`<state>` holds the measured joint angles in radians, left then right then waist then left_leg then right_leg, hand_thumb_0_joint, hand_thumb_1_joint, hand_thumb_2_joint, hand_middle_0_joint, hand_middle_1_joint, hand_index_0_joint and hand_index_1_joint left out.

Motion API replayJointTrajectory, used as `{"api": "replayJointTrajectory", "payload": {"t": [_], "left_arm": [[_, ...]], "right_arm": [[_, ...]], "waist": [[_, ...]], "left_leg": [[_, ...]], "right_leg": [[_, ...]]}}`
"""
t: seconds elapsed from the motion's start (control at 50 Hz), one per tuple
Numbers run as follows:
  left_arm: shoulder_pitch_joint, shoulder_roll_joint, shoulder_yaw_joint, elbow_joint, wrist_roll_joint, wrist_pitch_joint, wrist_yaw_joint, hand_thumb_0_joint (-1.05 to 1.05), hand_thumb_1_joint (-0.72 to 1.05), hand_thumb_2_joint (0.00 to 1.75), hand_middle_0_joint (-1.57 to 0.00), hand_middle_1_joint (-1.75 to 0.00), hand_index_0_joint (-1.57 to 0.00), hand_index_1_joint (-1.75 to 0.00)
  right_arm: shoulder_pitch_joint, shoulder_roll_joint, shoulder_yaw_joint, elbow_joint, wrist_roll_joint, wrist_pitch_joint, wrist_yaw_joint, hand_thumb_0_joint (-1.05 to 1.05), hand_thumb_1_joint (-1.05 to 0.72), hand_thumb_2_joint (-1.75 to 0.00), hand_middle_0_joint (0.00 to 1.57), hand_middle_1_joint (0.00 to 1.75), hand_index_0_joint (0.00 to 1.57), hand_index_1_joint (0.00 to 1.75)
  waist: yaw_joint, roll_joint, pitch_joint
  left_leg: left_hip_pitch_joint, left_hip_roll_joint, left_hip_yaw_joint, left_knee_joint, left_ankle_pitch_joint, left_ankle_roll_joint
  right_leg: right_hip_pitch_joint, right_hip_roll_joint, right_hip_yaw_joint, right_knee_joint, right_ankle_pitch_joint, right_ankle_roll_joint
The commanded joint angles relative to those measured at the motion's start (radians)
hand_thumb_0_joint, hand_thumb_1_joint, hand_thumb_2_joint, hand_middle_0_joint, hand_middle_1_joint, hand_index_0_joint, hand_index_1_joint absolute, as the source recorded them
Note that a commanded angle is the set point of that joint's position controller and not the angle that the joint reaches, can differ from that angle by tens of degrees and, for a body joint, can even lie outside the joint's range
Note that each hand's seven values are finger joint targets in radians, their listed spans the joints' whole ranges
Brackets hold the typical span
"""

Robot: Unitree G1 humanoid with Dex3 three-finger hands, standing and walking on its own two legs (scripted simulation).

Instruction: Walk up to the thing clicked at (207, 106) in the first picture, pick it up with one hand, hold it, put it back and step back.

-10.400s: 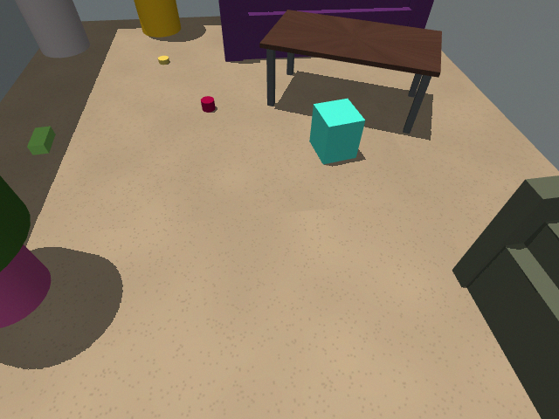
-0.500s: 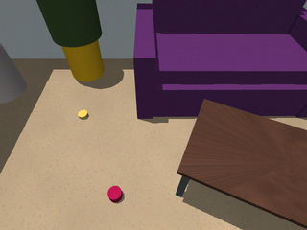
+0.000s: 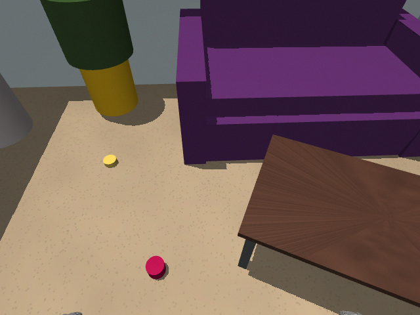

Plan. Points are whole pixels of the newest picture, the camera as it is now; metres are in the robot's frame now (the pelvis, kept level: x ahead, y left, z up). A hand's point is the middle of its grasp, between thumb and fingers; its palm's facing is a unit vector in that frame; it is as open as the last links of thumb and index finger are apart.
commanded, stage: walk up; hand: left
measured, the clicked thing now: (155, 267) +0.43 +0.23 -0.75
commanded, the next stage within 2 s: stand in 1.16 s
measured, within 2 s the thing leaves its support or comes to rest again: neither
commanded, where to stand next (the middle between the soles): +0.06 -0.01 m, yaw +1 degrees
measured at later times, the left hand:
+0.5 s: hand out of the picture +0.05 +0.25 -0.16, palm faces -0.01 -0.95 -0.32, open 7.4 cm
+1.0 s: hand out of the picture +0.09 +0.25 -0.15, palm faces -0.03 -0.94 -0.34, open 7.4 cm
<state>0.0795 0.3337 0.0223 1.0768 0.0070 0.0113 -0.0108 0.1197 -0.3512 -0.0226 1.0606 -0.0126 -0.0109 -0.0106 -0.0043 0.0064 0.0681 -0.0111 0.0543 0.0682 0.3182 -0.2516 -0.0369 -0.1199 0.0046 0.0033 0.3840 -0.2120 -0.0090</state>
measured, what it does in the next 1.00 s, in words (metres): stands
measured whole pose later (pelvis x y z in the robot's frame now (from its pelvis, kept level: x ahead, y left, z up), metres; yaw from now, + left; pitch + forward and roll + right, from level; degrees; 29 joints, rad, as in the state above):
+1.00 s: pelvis -0.01 +0.00 +0.00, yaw -2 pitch -3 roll +0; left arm 0.10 0.34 0.02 1.10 0.01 0.00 -0.01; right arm 0.13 -0.35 -0.03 1.08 -0.01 -0.02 0.00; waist -0.01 0.01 0.06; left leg -0.02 0.06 0.09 0.31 -0.24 -0.03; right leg -0.14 0.01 0.03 0.37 -0.19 -0.01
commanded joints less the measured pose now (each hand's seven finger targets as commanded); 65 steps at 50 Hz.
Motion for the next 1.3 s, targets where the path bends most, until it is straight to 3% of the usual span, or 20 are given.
{"api": "replayJointTrajectory", "payload": {"t": [0.0,0.16,0.42,0.72,0.94,1.12,1.14,1.28], "left_arm": [[-0.029,0.213,0.047,-0.051,0.008,-0.025,0.013,0.00,0.90,0.90,-0.20,-0.30,-0.20,-0.30],[-0.031,0.215,0.052,-0.039,0.011,-0.030,0.009,0.00,0.90,0.90,-0.20,-0.30,-0.20,-0.30],[0.003,0.211,0.052,-0.026,0.009,-0.029,0.008,0.00,0.90,0.90,-0.20,-0.30,-0.20,-0.30],[0.001,0.203,0.042,-0.029,0.005,-0.028,0.012,0.00,0.90,0.90,-0.20,-0.30,-0.20,-0.30],[-0.009,0.213,0.042,-0.031,0.008,-0.029,0.014,0.00,0.90,0.90,-0.20,-0.30,-0.20,-0.30],[-0.015,0.215,0.042,-0.036,0.007,-0.034,0.017,0.00,0.90,0.90,-0.20,-0.30,-0.20,-0.30],[-0.020,0.218,0.032,-0.031,-0.001,-0.042,0.018,0.00,0.90,0.90,-0.20,-0.30,-0.20,-0.30],[-0.011,0.226,0.029,-0.018,0.001,-0.048,0.025,0.00,0.90,0.90,-0.20,-0.30,-0.20,-0.30]], "right_arm": [[-0.031,-0.203,-0.041,-0.060,-0.003,-0.023,-0.008,0.00,-0.90,-0.90,0.20,0.30,0.20,0.30],[-0.011,-0.198,-0.040,-0.042,-0.008,-0.024,0.000,0.00,-0.90,-0.90,0.20,0.30,0.20,0.30],[0.004,-0.199,-0.040,-0.034,-0.005,-0.029,-0.002,0.00,-0.90,-0.90,0.20,0.30,0.20,0.30],[0.001,-0.212,-0.040,-0.033,-0.001,-0.031,-0.007,0.00,-0.90,-0.90,0.20,0.30,0.20,0.30],[-0.017,-0.211,-0.045,-0.043,0.000,-0.025,-0.004,0.00,-0.90,-0.90,0.20,0.30,0.20,0.30],[-0.010,-0.212,-0.046,-0.038,0.000,-0.025,-0.004,0.00,-0.90,-0.90,0.20,0.30,0.20,0.30],[-0.027,-0.201,-0.033,-0.028,-0.001,-0.018,-0.003,0.00,-0.90,-0.90,0.20,0.30,0.20,0.30],[-0.017,-0.201,-0.027,-0.017,0.002,-0.012,0.001,0.00,-0.90,-0.90,0.20,0.30,0.20,0.30]], "waist": [[0.008,-0.023,-0.093],[0.003,-0.036,-0.056],[0.009,-0.020,-0.063],[0.007,0.004,-0.091],[0.002,-0.023,-0.079],[-0.003,-0.018,-0.101],[0.001,0.010,-0.076],[-0.005,-0.021,-0.117]], "left_leg": [[-0.018,0.084,-0.054,-0.036,0.203,0.060],[-0.029,0.077,-0.062,-0.059,0.048,0.061],[-0.034,0.086,-0.061,-0.060,0.066,0.064],[-0.023,0.103,-0.052,-0.048,0.216,0.062],[-0.020,0.096,-0.049,-0.048,0.147,0.062],[-0.001,0.098,-0.046,-0.044,0.198,0.056],[-0.032,0.103,-0.057,-0.043,0.215,0.054],[-0.012,0.105,-0.069,-0.051,0.202,0.054]], "right_leg": [[0.024,-0.111,0.092,-0.063,0.272,-0.037],[-0.026,-0.120,0.132,-0.116,0.123,-0.036],[-0.033,-0.107,0.125,-0.101,0.127,-0.032],[-0.001,-0.099,0.100,-0.049,0.277,-0.033],[-0.007,-0.104,0.114,-0.069,0.257,-0.032],[0.008,-0.106,0.121,-0.059,0.311,-0.038],[0.011,-0.132,0.129,-0.081,0.374,-0.025],[0.043,-0.131,0.116,-0.085,0.359,-0.015]]}}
